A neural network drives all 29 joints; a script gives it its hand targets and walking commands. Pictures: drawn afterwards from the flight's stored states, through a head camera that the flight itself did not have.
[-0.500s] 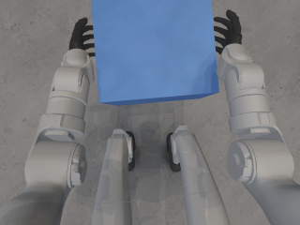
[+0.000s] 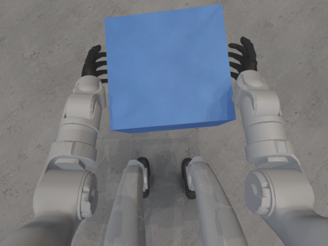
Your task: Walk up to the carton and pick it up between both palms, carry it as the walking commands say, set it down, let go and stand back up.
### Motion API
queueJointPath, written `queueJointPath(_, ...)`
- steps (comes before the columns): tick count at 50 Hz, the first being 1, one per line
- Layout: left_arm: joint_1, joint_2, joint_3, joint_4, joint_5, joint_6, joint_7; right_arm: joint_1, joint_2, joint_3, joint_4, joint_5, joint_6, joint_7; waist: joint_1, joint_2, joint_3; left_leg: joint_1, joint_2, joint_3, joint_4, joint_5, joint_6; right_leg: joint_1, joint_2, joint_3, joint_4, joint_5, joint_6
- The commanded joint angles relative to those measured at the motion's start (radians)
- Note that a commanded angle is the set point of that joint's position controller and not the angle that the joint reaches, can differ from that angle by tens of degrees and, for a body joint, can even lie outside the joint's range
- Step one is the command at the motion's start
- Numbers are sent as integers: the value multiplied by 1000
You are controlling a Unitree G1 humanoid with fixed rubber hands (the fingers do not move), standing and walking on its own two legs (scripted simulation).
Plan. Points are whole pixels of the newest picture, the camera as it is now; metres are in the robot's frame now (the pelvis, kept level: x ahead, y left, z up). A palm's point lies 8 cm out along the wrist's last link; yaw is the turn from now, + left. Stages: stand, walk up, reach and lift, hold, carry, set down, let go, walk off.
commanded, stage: reach and lift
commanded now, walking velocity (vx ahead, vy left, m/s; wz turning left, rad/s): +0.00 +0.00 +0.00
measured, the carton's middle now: (168, 79) +0.49 -0.03 -0.12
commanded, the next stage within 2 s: none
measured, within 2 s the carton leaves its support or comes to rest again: neither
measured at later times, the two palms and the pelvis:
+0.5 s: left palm (58, 59) +0.45 +0.16 +0.09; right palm (286, 45) +0.44 -0.19 +0.10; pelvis +0.08 +0.00 +0.05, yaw +0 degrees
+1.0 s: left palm (45, 57) +0.44 +0.16 +0.12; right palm (304, 43) +0.42 -0.19 +0.14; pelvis +0.13 -0.01 +0.09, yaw +0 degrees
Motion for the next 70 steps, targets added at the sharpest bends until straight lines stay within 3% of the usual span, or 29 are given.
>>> queueJointPath(1,-740,-1225,-405,-407,-144,-111,-531,-640,1122,584,-191,91,-42,588,-56,7,-2349,712,-88,-77,-166,122,3,373,124,2,-196,148,-19)
queueJointPath(4,-719,-1220,-396,-414,-136,-121,-529,-624,1127,598,-200,90,-46,596,-10,31,-2319,771,-81,-78,-201,187,-7,378,123,25,-245,185,-20)
queueJointPath(5,-703,-1244,-424,-412,-129,-118,-526,-593,1116,578,-189,69,-48,601,-52,39,-2298,788,-87,-88,-210,191,-7,385,126,6,-246,208,-24)
queueJointPath(7,-663,-1222,-367,-364,-103,-125,-540,-582,1159,587,-183,65,-47,593,6,9,-2240,722,-85,-62,-242,170,5,454,114,29,-287,197,-15)
queueJointPath(10,-692,-1267,-361,-346,-104,-126,-542,-599,1165,540,-139,26,-48,603,-60,-21,-2107,735,-77,-80,-280,36,5,420,117,8,-305,75,-12)
queueJointPath(12,-618,-1243,-240,-201,-42,-122,-552,-575,1196,469,-41,-3,-41,610,-8,-28,-1839,645,-72,-81,-327,-113,24,344,104,12,-337,-61,-11)
queueJointPath(14,-654,-1307,-248,-246,-48,-126,-558,-519,1215,435,-5,-29,-36,630,-23,0,-1781,678,-68,-93,-349,-147,24,359,100,23,-363,-65,-28)
queueJointPath(15,-559,-1263,-153,-99,7,-124,-565,-469,1217,354,128,-52,-39,636,-17,-18,-1511,561,-55,-86,-340,-181,37,242,86,24,-368,-110,-23)
queueJointPath(17,-497,-1285,-73,-43,31,-135,-575,-457,1163,289,135,-103,-51,640,-36,-24,-1313,509,-59,-70,-338,-166,39,220,80,21,-386,-113,-34)
queueJointPath(19,-421,-1241,17,29,91,-122,-578,-349,1164,198,272,-141,-32,648,16,-27,-1146,484,-56,-51,-397,-212,41,192,81,14,-429,-171,-38)
queueJointPath(22,-300,-1200,77,127,156,-75,-586,-156,1148,72,407,-229,18,651,-5,-28,-995,538,-44,-45,-478,-229,45,201,76,-1,-495,-191,-33)
queueJointPath(23,-360,-1266,-9,23,105,-76,-593,-192,1166,150,289,-193,11,652,-30,-11,-1173,664,-63,-31,-477,-144,36,300,71,-2,-510,-112,-38)
queueJointPath(26,-229,-1201,-15,-12,111,-44,-591,-83,1123,151,240,-194,37,645,2,-18,-1082,705,-61,-24,-505,25,36,358,69,21,-550,24,-38)
queueJointPath(28,-179,-1216,-96,-117,89,-38,-583,-147,1158,286,54,-99,27,641,29,-32,-1122,795,-63,-18,-515,131,41,441,67,28,-559,127,-32)
queueJointPath(30,-239,-1244,-172,-206,33,-30,-581,-125,1177,331,19,-101,46,637,-15,-86,-1147,810,-65,-34,-548,108,36,496,82,15,-579,113,-29)
queueJointPath(31,-125,-1220,-156,-130,63,-6,-578,-114,1167,342,7,-91,56,632,13,-75,-1048,789,-59,-39,-549,119,39,457,82,11,-571,127,-17)
queueJointPath(32,-180,-1288,-256,-248,0,-15,-579,-149,1185,409,-110,-59,45,628,-22,-71,-1146,842,-67,-46,-551,211,29,537,94,20,-578,216,-27)
queueJointPath(34,-133,-1296,-345,-362,-34,13,-564,-129,1198,517,-208,21,60,628,7,-15,-1189,899,-76,-51,-553,354,13,619,103,19,-579,322,-10)
queueJointPath(35,-49,-1254,-286,-280,15,39,-559,-5,1155,437,-113,-28,91,623,7,14,-1000,818,-60,-51,-573,321,8,543,99,22,-595,276,-12)
queueJointPath(38,-28,-1294,-443,-453,-55,67,-559,97,1223,568,-258,4,123,594,-21,-29,-1182,900,-79,-58,-577,491,-3,720,102,38,-619,509,13)
queueJointPath(39,-36,-1250,-401,-396,-33,84,-561,121,1199,501,-192,-22,134,584,-49,-13,-1073,855,-67,-65,-600,420,-4,680,95,35,-639,439,13)
queueJointPath(43,20,-1280,-470,-530,-52,109,-551,145,1226,619,-344,36,153,581,3,37,-1125,924,-68,-65,-603,496,-7,735,94,39,-648,483,10)
queueJointPath(45,61,-1241,-444,-482,-38,131,-554,175,1190,609,-329,3,182,569,-28,-18,-1064,872,-64,-63,-632,399,-2,797,90,39,-656,496,18)
queueJointPath(47,59,-1228,-418,-476,-9,139,-551,194,1174,585,-297,-13,194,579,3,38,-972,859,-64,-63,-649,324,-1,726,90,34,-668,370,11)
queueJointPath(49,110,-1236,-390,-444,-1,154,-556,147,1180,614,-340,-2,203,575,10,-3,-947,857,-68,-53,-662,310,2,787,82,36,-681,403,13)
queueJointPath(50,4,-1235,-444,-536,-52,141,-568,208,1203,603,-289,-12,211,572,-12,-35,-1014,890,-61,-59,-660,335,1,791,89,35,-689,406,10)
queueJointPath(59,26,-1235,-356,-473,11,161,-552,103,1168,566,-284,-23,209,599,41,42,-912,871,-59,-50,-671,224,-17,734,88,37,-701,249,-19)
queueJointPath(67,-23,-1271,-322,-350,-4,145,-573,7,1132,544,-232,-32,178,616,25,21,-850,828,-58,-38,-678,98,-19,700,88,36,-714,120,-31)
queueJointPath(70,-138,-1270,-350,-436,-17,125,-570,-40,1161,550,-238,-11,165,625,34,51,-916,818,-62,-27,-661,94,-23,693,91,39,-697,118,-30)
